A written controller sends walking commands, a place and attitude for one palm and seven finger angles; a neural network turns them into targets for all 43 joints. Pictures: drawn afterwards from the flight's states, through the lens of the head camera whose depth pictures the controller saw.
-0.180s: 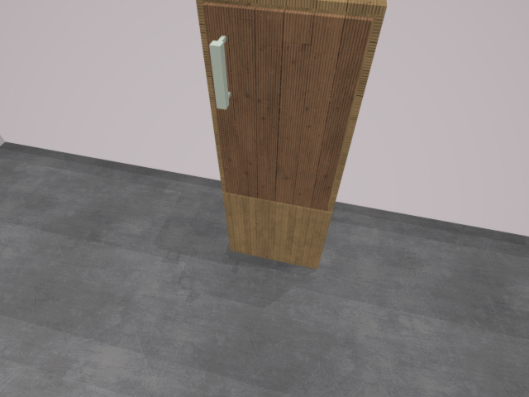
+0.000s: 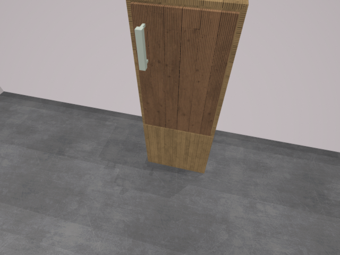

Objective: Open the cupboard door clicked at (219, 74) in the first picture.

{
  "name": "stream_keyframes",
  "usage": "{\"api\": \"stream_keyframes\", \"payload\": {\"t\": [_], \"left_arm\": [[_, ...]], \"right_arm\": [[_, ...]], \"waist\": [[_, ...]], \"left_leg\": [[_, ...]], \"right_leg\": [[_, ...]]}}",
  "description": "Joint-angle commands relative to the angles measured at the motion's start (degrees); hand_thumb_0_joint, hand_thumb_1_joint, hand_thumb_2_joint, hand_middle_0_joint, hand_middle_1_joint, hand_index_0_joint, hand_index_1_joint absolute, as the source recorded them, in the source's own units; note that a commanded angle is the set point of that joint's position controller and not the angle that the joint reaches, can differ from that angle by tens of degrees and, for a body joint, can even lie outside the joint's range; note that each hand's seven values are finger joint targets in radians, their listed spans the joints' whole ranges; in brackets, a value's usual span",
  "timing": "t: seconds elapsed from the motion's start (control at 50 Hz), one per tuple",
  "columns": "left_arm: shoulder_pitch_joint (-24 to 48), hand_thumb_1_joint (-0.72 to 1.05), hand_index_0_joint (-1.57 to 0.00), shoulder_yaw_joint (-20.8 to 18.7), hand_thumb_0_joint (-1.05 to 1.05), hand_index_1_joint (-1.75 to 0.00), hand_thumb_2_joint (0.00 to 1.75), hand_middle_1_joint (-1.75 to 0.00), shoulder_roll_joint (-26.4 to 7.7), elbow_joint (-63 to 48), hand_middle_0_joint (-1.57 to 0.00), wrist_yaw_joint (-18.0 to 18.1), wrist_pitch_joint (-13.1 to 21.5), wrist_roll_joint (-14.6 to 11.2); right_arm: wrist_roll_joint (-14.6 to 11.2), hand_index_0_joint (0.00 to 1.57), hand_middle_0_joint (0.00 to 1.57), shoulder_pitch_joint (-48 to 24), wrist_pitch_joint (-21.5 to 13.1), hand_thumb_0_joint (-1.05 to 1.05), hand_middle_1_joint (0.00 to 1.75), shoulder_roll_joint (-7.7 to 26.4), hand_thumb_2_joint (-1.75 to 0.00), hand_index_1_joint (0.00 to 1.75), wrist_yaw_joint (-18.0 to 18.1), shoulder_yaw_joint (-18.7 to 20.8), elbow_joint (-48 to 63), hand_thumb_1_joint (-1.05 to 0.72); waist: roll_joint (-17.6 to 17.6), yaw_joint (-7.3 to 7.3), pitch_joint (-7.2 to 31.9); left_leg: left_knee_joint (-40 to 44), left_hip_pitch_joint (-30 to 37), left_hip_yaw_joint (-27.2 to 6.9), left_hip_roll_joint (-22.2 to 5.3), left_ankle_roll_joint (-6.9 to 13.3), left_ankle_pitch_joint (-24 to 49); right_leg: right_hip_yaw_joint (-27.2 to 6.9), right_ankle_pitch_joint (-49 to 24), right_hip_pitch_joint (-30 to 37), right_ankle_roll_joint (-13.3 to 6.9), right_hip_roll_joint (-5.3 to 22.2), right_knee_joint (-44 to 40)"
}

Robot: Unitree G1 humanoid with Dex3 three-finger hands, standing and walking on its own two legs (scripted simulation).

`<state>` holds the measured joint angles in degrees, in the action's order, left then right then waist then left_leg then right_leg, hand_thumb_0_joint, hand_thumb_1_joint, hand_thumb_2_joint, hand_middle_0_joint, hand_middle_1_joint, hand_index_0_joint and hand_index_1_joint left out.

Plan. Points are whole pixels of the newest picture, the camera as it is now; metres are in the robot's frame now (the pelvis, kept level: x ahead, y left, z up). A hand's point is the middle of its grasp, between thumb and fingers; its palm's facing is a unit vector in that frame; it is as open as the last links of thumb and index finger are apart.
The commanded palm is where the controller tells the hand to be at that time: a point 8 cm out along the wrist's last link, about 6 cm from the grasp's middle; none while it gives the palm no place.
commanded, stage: stand and wait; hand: left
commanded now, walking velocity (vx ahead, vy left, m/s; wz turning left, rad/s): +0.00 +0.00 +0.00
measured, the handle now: (143, 47) +0.77 +0.14 +0.10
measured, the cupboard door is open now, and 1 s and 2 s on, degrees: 0 0 0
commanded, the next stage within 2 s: look at it before walking up in 0.10 s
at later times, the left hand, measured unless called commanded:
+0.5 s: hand out of the picture -0.02 +0.16 -0.18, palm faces +0.03 -0.98 -0.18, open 7.4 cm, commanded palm none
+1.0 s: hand out of the picture -0.02 +0.16 -0.18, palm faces +0.02 -0.98 -0.18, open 7.4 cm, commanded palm none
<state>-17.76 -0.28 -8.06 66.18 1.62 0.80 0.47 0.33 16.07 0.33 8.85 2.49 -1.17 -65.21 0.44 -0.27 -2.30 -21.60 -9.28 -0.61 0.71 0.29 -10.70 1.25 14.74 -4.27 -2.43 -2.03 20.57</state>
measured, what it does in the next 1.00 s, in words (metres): stands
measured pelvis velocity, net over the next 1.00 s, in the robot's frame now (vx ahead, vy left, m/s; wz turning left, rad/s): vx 0.00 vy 0.00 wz -0.04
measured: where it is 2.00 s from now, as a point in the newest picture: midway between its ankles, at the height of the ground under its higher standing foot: outside the picture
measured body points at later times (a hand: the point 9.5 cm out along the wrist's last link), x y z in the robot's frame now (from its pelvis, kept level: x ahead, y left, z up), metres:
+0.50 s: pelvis +0.00 +0.00 +0.00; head +0.01 -0.01 +0.45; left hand -0.02 +0.21 -0.16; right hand -0.01 -0.22 -0.16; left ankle +0.01 +0.12 -0.75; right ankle -0.04 -0.09 -0.75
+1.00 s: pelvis +0.00 +0.00 +0.00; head +0.01 -0.01 +0.45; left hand -0.02 +0.21 -0.16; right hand -0.01 -0.22 -0.17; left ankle +0.01 +0.12 -0.75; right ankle -0.04 -0.09 -0.75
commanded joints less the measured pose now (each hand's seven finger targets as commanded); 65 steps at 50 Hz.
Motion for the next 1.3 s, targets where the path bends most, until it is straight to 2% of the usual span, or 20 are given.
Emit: {"api": "stream_keyframes", "payload": {"t": [0.0, 0.08, 0.2, 0.34, 0.62, 0.72, 0.78, 0.84, 0.92, 0.96, 1.02, 1.1, 1.2, 1.26, 1.28], "left_arm": [[-5.01, 0.90, -0.20, -0.87, 0.00, -0.30, 0.90, -0.30, -6.15, -0.83, -0.20, 0.67, 0.31, -0.14], [-5.00, 0.90, -0.20, -0.70, 0.00, -0.30, 0.90, -0.30, -5.56, -0.79, -0.20, 0.67, 0.26, -0.16], [-5.53, 0.90, -0.20, -0.87, 0.00, -0.30, 0.90, -0.30, -5.85, -0.91, -0.20, 0.76, 0.50, -0.12], [-5.57, 0.90, -0.20, -0.66, 0.00, -0.30, 0.90, -0.30, -5.42, -0.77, -0.20, 0.77, 0.38, -0.19], [-5.43, 0.90, -0.20, -0.85, 0.00, -0.30, 0.90, -0.30, -5.36, -1.02, -0.20, 0.79, 0.42, -0.21], [-5.53, 0.90, -0.20, -0.85, 0.00, -0.30, 0.90, -0.30, -5.22, -0.98, -0.20, 0.78, 0.38, -0.21], [-5.78, 0.90, -0.20, -0.87, 0.00, -0.30, 0.90, -0.30, -4.81, -0.90, -0.20, 0.78, 0.28, -0.21], [-5.44, 0.90, -0.20, -1.34, 0.00, -0.30, 0.90, -0.30, -5.05, -1.25, -0.20, 0.77, -0.16, -0.11], [-4.58, 0.90, -0.20, -2.03, 0.00, -0.30, 0.90, -0.30, -5.57, -1.95, -0.20, 0.68, -0.66, 0.10], [-4.42, 0.90, -0.20, -2.40, 0.00, -0.30, 0.90, -0.30, -5.74, -2.23, -0.20, 0.62, -0.80, 0.17], [-3.71, 0.90, -0.20, -2.92, 0.00, -0.30, 0.90, -0.30, -6.22, -2.98, -0.20, 0.47, -1.15, 0.32], [-2.80, 0.90, -0.20, -3.44, 0.00, -0.30, 0.90, -0.30, -6.91, -3.99, -0.20, 0.32, -1.36, 0.48], [-1.38, 0.90, -0.20, -3.91, 0.00, -0.30, 0.90, -0.30, -6.92, -5.59, -0.20, 0.02, -1.66, 0.59], [-0.59, 0.90, -0.20, -3.83, 0.00, -0.30, 0.90, -0.30, -6.78, -6.32, -0.20, -0.18, -1.83, 0.69], [-0.97, 0.90, -0.20, -3.62, 0.00, -0.30, 0.90, -0.30, -6.28, -6.17, -0.20, -0.20, -1.61, 0.63]], "right_arm": [[0.16, 0.20, 0.20, 3.62, -0.82, 0.00, 0.30, 5.71, -0.90, 0.30, 0.54, 1.27, 1.23, -0.90], [0.27, 0.20, 0.20, 4.00, -0.70, 0.00, 0.30, 5.25, -0.90, 0.30, 0.49, 1.22, 1.02, -0.90], [0.16, 0.20, 0.20, 3.91, -0.81, 0.00, 0.30, 5.39, -0.90, 0.30, 0.54, 1.41, 1.08, -0.90], [0.26, 0.20, 0.20, 4.22, -0.63, 0.00, 0.30, 4.88, -0.90, 0.30, 0.51, 1.21, 0.85, -0.90], [0.27, 0.20, 0.20, 4.52, -0.70, 0.00, 0.30, 4.78, -0.90, 0.30, 0.60, 1.24, 0.85, -0.90], [0.26, 0.20, 0.20, 4.39, -0.72, 0.00, 0.30, 4.82, -0.90, 0.30, 0.62, 1.21, 0.82, -0.90], [0.34, 0.20, 0.20, 4.79, -0.65, 0.00, 0.30, 4.59, -0.90, 0.30, 0.71, 1.23, 0.87, -0.90], [0.32, 0.20, 0.20, 4.75, -0.22, 0.00, 0.30, 4.33, -0.90, 0.30, 0.92, 1.51, 0.90, -0.90], [0.40, 0.20, 0.20, 4.30, 0.23, 0.00, 0.30, 4.73, -0.90, 0.30, 1.05, 2.05, 1.45, -0.90], [0.40, 0.20, 0.20, 4.00, 0.33, 0.00, 0.30, 4.83, -0.90, 0.30, 1.12, 2.33, 1.79, -0.90], [0.41, 0.20, 0.20, 3.54, 0.57, 0.00, 0.30, 4.92, -0.90, 0.30, 1.11, 2.77, 2.39, -0.90], [0.36, 0.20, 0.20, 2.92, 0.65, 0.00, 0.30, 5.41, -0.90, 0.30, 1.01, 3.22, 3.27, -0.90], [0.45, 0.20, 0.20, 2.23, 0.51, 0.00, 0.30, 6.55, -0.90, 0.30, 1.03, 3.76, 4.36, -0.90], [0.62, 0.20, 0.20, 1.73, 0.46, 0.00, 0.30, 7.20, -0.90, 0.30, 0.94, 3.92, 5.12, -0.90], [0.75, 0.20, 0.20, 1.67, 0.31, 0.00, 0.30, 6.98, -0.90, 0.30, 0.75, 3.75, 4.96, -0.90]], "waist": [[-0.54, 0.17, -2.18], [-0.91, -0.02, -3.53], [-1.20, 0.11, -1.92], [-0.87, 0.02, -3.58], [-0.29, -0.02, -2.44], [-0.70, 0.09, -3.23], [-1.23, 0.06, -2.53], [-0.33, -0.06, -2.48], [-1.18, -0.19, -2.85], [-1.61, -0.20, -1.77], [-1.19, -0.25, -2.67], [-1.59, -0.27, -1.75], [1.78, -0.14, -1.24], [1.57, 0.01, -1.67], [2.48, 0.19, -1.29]], "left_leg": [[2.02, 1.69, -4.51, -5.91, 1.83, 9.56], [2.47, 0.85, -4.54, -5.76, 1.72, 7.69], [1.66, 1.74, -4.20, -5.86, 1.78, 9.55], [1.94, 0.87, -4.18, -5.74, 1.63, 7.94], [1.52, 0.98, -4.17, -5.73, 1.62, 8.79], [1.65, 0.82, -4.32, -5.77, 1.66, 8.80], [1.21, 1.37, -3.93, -5.91, 1.56, 8.94], [-0.08, 1.19, -2.88, -6.32, 1.36, 8.22], [-1.63, 0.00, -1.91, -6.68, 1.14, 6.49], [-2.63, -0.29, -1.28, -6.77, 1.13, 5.79], [-3.68, -1.21, -0.67, -6.91, 1.05, 3.86], [-4.82, -1.47, 0.05, -7.11, 0.93, 2.34], [-3.62, -0.92, -1.29, -9.03, 1.89, 2.32], [-1.80, -2.22, -2.49, -10.01, 2.66, -0.29], [-0.74, -2.73, -2.64, -9.68, 2.58, -4.55]], "right_leg": [[-5.66, -8.65, -4.66, -0.55, 7.28, -4.92], [-6.11, -6.82, -5.45, -0.54, 7.09, -5.12], [-5.91, -10.22, -4.64, -0.48, 7.26, -4.70], [-6.16, -8.41, -5.24, -0.45, 7.16, -5.05], [-5.93, -9.57, -4.25, -0.47, 7.24, -4.75], [-5.71, -9.03, -4.68, -0.49, 7.27, -4.82], [-6.33, -10.26, -4.72, -0.51, 7.13, -4.59], [-7.12, -11.90, -5.52, -0.64, 7.23, -3.57], [-8.33, -12.37, -6.67, -0.99, 7.05, -2.13], [-9.28, -13.60, -6.49, -1.25, 7.14, -1.29], [-10.27, -12.36, -8.01, -1.57, 7.08, -0.61], [-11.83, -12.17, -8.90, -1.91, 7.00, 0.36], [-11.41, -11.16, -10.75, -1.62, 5.24, 3.01], [-10.87, -8.51, -11.10, -1.27, 4.28, 3.95], [-11.20, -3.80, -10.43, -1.25, 3.97, 2.90]]}}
